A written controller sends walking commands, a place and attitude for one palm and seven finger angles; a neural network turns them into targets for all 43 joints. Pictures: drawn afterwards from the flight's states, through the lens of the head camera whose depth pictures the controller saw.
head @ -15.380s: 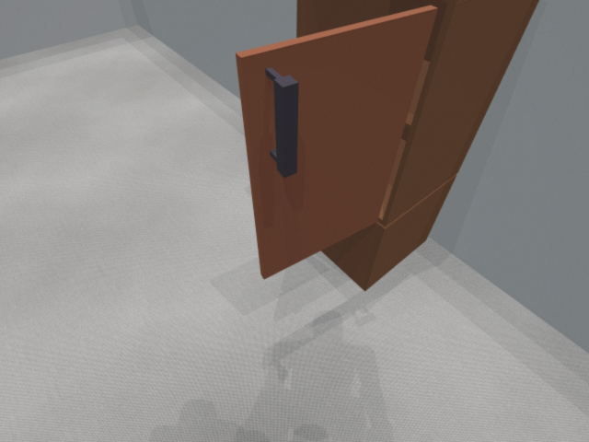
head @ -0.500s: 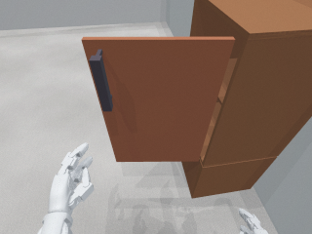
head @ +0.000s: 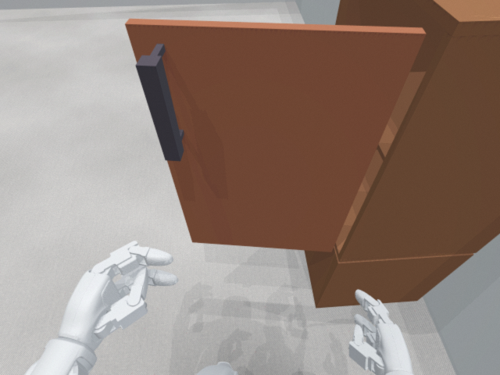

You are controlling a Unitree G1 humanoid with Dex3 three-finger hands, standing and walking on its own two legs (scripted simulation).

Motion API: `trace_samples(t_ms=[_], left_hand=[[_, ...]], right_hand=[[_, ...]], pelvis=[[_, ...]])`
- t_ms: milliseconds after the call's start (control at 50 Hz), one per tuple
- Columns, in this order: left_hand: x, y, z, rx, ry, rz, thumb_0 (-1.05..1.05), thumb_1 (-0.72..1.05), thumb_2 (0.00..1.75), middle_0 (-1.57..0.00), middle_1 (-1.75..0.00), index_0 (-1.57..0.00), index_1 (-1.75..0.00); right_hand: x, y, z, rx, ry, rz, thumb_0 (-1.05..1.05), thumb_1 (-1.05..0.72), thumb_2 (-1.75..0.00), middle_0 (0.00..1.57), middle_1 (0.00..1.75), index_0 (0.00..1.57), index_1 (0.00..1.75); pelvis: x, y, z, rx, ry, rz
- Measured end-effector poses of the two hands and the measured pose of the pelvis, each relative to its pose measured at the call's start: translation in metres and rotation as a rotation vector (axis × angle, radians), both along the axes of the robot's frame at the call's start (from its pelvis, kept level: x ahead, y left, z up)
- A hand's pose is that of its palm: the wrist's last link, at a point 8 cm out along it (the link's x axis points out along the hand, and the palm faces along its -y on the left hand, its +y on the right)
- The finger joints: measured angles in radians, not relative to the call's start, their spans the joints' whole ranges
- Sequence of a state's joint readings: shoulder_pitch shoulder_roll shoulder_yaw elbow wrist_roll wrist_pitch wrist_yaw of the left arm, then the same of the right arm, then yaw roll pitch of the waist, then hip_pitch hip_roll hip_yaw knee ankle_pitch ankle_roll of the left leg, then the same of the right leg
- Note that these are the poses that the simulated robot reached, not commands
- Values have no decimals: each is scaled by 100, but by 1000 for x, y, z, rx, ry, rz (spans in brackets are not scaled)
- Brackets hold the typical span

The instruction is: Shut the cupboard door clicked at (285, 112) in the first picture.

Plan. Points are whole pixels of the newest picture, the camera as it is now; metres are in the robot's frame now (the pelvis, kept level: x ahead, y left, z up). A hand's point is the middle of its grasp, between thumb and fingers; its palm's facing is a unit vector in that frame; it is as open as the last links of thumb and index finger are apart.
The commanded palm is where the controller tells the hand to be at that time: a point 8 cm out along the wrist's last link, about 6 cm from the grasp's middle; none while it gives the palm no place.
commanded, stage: raise the hand and make a fist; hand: left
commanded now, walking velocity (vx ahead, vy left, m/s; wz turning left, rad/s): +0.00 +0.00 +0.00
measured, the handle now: (167, 106) +0.46 +0.17 +0.19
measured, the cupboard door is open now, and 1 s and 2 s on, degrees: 82 82 82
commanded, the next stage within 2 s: bring the fist close to the handle in 1.18 s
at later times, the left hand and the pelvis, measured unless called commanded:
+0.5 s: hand (103, 254) +0.22 +0.19 +0.16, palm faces +0.07 -0.99 -0.09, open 3.1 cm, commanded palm +0.20 +0.23 +0.16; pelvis +0.02 -0.01 +0.03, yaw +0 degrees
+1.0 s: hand (121, 231) +0.25 +0.18 +0.17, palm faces +0.00 -1.00 -0.06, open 3.1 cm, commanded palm +0.22 +0.23 +0.20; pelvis +0.02 -0.01 +0.05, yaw +0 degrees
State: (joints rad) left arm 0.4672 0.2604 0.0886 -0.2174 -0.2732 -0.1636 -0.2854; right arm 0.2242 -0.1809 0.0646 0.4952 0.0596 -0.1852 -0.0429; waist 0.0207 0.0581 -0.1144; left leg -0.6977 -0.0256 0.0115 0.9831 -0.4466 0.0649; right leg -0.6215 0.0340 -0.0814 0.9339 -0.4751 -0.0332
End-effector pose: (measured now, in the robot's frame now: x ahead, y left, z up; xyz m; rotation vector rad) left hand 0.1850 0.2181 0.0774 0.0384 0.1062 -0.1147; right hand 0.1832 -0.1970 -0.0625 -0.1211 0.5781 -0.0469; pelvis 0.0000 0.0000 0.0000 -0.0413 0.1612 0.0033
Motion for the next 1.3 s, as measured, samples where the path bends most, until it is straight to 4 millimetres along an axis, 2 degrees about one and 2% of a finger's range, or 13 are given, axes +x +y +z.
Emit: trace_samples(t_ms=[60, 160, 220, 320, 380, 520, 700, 860, 900, 1020, 1060, 1200, 1300], left_hand=[[-2, 13, 3, -5, 76, 81, 2, 90, 90, -76, -90, -75, -91], [-12, 33, 37, 41, -86, 221, 2, 90, 90, -85, -100, -84, -101], [-11, 26, 48, 35, -169, 191, 2, 91, 90, -90, -106, -90, -107], [2, 6, 41, 15, -107, 67, 2, 90, 90, -99, -116, -99, -117], [7, 7, 47, 38, -90, 64, 2, 90, 90, -105, -122, -105, -123], [16, 23, 94, 46, -250, 175, 2, 90, 90, -118, -136, -118, -137], [31, 10, 92, 52, -103, 98, 2, 90, 90, -128, -147, -127, -147], [44, 24, 136, 57, -259, 169, 2, 90, 90, -130, -149, -129, -150], [47, 22, 132, 39, -226, 155, 2, 90, 90, -130, -149, -129, -150], [43, 10, 95, 27, -37, 115, 2, 90, 90, -130, -149, -129, -150], [40, 10, 96, 39, -55, 130, 2, 90, 90, -130, -149, -129, -150], [41, 21, 130, 62, -249, 188, 2, 90, 90, -130, -150, -130, -150], [47, 16, 110, 47, -114, 139, 1, 90, 90, -130, -150, -130, -150]], right_hand=[[-12, -10, 3, -9, 47, -50, 2, -90, -90, 20, 30, 21, 30], [-20, -34, 5, -73, 83, -42, 2, -90, -90, 20, 30, 20, 30], [-18, -46, 5, -106, 77, -24, 2, -90, -90, 20, 30, 20, 30], [-11, -56, 16, -117, 23, -62, 2, -90, -90, 20, 30, 20, 30], [-6, -55, 28, -107, -24, -83, 2, -91, -90, 20, 30, 20, 30], [6, -41, 42, -67, -94, -37, 2, -91, -90, 20, 30, 20, 30], [7, -32, 45, -47, -72, -10, 2, -90, -90, 20, 30, 20, 30], [8, -34, 47, -46, -68, 1, 2, -90, -90, 20, 30, 20, 30], [9, -36, 47, -41, -68, -7, 2, -90, -90, 20, 30, 20, 30], [9, -43, 51, -53, -63, -35, 2, -90, -90, 20, 30, 20, 30], [9, -45, 53, -68, -63, -32, 2, -90, -90, 20, 30, 20, 30], [13, -40, 52, -69, -67, -2, 2, -90, -90, 20, 30, 20, 30], [14, -38, 47, -44, -55, -20, 2, -90, -90, 20, 30, 20, 30]], pelvis=[[11, -3, 9, 11, -12, -14], [18, -6, 14, 12, -24, -3], [16, -5, 13, 7, -29, 11], [14, -6, 17, 13, -43, 6], [15, -8, 22, 19, -62, -2], [17, -11, 31, 19, -110, 4], [16, -12, 41, 28, -149, 3], [17, -15, 46, 31, -175, 6], [17, -14, 46, 31, -175, 5], [18, -14, 47, 34, -175, -5], [19, -15, 47, 35, -177, -6], [20, -15, 47, 32, -189, 6], [21, -13, 47, 32, -181, 2]])
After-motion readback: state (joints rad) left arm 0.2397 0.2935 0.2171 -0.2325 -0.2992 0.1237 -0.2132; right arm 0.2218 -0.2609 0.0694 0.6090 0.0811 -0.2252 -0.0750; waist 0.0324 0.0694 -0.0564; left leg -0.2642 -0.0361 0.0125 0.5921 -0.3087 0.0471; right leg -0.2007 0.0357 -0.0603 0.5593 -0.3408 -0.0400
